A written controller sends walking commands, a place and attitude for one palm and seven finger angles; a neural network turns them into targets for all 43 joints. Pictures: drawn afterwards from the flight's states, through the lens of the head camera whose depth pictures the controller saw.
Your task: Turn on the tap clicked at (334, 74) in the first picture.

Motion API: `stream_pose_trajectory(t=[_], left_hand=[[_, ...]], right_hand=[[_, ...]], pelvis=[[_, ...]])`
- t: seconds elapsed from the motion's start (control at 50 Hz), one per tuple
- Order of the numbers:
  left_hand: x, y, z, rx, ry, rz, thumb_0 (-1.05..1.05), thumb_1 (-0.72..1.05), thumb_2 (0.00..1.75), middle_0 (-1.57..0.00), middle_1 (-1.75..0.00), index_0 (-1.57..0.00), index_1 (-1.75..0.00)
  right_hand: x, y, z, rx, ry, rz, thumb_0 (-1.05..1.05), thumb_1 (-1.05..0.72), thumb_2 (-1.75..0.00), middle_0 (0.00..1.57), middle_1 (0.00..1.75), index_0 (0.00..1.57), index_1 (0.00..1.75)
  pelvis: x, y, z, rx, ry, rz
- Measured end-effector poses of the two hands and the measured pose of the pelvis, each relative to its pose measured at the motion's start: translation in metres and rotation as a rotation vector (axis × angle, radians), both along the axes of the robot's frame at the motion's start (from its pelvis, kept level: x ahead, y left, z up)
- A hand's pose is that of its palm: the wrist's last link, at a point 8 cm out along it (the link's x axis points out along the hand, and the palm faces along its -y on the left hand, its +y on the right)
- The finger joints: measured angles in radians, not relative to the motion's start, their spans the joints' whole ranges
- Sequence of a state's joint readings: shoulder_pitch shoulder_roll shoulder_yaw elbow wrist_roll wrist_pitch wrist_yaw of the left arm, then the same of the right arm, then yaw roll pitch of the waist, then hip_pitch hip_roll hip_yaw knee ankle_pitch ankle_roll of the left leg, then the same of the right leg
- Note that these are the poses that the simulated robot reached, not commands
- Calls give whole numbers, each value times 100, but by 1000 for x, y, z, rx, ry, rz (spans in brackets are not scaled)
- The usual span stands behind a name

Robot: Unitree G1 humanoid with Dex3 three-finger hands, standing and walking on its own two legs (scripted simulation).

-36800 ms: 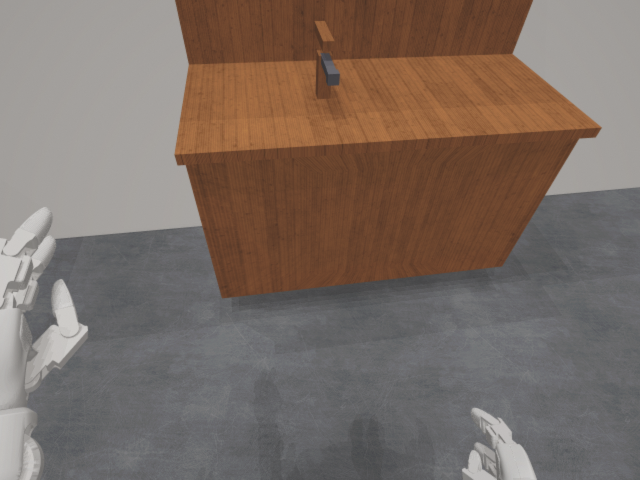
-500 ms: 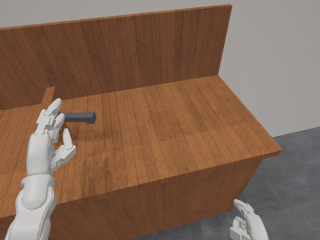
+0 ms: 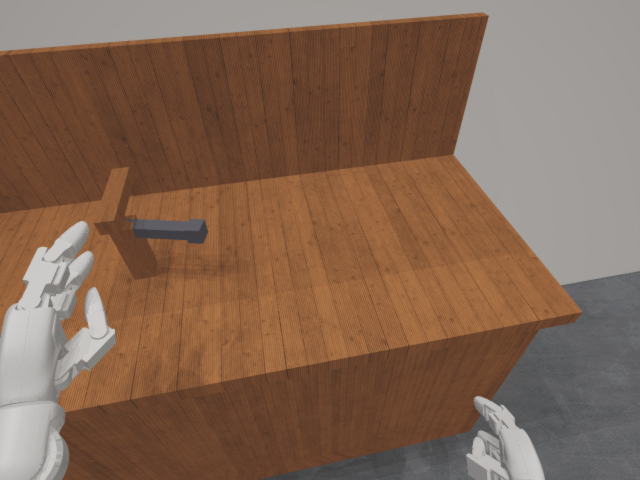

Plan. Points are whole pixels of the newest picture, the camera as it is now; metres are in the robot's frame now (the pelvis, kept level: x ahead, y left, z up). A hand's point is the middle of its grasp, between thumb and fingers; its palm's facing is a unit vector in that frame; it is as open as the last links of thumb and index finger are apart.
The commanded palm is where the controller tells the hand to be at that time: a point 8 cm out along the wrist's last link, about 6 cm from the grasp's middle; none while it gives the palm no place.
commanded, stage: draw the hand back beside the body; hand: left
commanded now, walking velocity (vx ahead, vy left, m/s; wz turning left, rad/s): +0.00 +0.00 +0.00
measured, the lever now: (196, 231) +0.45 +0.26 +0.06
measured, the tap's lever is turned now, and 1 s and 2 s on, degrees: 74 74 74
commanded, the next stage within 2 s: step back with the hand held close in 0.26 s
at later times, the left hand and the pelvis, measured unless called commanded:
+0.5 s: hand (92, 319) +0.20 +0.25 +0.17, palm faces +0.42 -0.83 -0.36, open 7.5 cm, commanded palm +0.16 +0.28 +0.17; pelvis -0.01 +0.00 +0.00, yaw -1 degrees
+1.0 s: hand (45, 396) +0.14 +0.27 +0.15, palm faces +0.39 -0.83 -0.41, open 7.4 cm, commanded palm +0.09 +0.30 +0.17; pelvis -0.07 +0.03 -0.01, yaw -1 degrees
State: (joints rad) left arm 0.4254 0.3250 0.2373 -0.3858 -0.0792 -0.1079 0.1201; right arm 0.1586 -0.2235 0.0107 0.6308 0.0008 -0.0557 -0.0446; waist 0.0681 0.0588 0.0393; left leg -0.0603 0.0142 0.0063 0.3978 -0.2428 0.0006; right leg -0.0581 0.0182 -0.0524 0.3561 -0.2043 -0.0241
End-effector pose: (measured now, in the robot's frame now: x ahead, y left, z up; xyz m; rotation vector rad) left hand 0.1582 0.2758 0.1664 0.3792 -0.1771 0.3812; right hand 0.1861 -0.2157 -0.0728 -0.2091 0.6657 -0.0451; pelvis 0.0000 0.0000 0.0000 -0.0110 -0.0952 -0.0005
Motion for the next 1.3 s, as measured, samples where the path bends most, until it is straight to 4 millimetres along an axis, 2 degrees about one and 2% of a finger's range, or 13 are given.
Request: stream_pose_trajectory(t=[0.12, 0.38, 0.5, 0.6, 0.7, 0.88, 1.04, 1.16, 1.3], left_hand=[[-8, 4, 0, 4, 3, 28, 2, 89, 90, -21, -30, -21, -30], [-2, 1, -1, -3, -2, 8, 2, 89, 90, -21, -30, -21, -30], [4, 12, 17, 68, -55, 6, 2, 88, 90, -21, -30, -21, -30], [4, 10, 3, 60, 8, -34, 2, 89, 90, -21, -30, -21, -30], [-8, 7, -8, 61, 61, -80, 2, 89, 90, -21, -30, -21, -30], [-44, 24, 4, 136, -8, -42, 2, 88, 90, -22, -30, -21, -30], [-63, 29, -6, 105, -32, -22, 2, 89, 90, -21, -30, -21, -30], [-70, 32, -1, 151, -64, -24, 2, 88, 90, -22, -30, -21, -30], [-86, 28, 3, 162, -95, 3, 2, 88, 90, -21, -30, -21, -30]], right_hand=[[1, 2, -2, -4, 3, 8, 1, -90, -90, 20, 30, 21, 30], [-1, 3, -2, 1, -4, 2, 1, -90, -90, 20, 30, 21, 30], [-5, 3, -2, -1, 11, -16, 1, -90, -90, 20, 30, 21, 30], [-19, -2, -2, -12, 27, -67, 1, -90, -90, 20, 30, 21, 30], [-40, -6, -2, -40, 49, -107, 1, -90, -90, 20, 30, 21, 30], [-77, 0, -11, -56, 75, -102, 1, -90, -90, 20, 30, 21, 30], [-103, 11, -20, -57, 89, -88, 1, -90, -90, 20, 30, 21, 30], [-114, 16, -22, -52, 83, -86, 1, -90, -90, 20, 30, 21, 30], [-113, 12, -27, -39, 80, -59, 1, -90, -90, 20, 30, 21, 30]], pelvis=[[-1, 0, -1, -1, -1, 8], [-1, 0, -1, 1, -1, 4], [-6, 2, -1, -3, 36, -11], [-15, 9, -2, 4, 71, -30], [-29, 15, -4, 8, 86, -32], [-58, 21, -10, 3, 97, -20], [-77, 28, -16, -12, 104, -12], [-86, 27, -19, -12, 93, 12], [-92, 20, -23, -8, 96, 20]])
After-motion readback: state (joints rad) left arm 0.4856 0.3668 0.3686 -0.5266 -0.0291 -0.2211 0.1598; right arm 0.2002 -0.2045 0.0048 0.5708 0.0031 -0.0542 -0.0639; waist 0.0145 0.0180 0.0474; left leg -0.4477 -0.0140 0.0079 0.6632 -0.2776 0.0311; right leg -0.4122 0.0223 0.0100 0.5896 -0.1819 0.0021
